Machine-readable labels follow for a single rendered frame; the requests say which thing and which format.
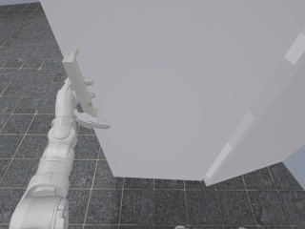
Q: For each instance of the robot left upper arm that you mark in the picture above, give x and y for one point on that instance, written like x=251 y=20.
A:
x=44 y=212

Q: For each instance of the robot left hand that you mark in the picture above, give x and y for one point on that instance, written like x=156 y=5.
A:
x=66 y=101

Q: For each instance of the robot left forearm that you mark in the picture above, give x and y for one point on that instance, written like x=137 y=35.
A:
x=52 y=176

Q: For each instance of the fridge door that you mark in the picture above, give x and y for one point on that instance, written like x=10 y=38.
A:
x=173 y=78

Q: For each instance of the handle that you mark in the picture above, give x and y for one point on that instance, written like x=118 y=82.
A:
x=76 y=78

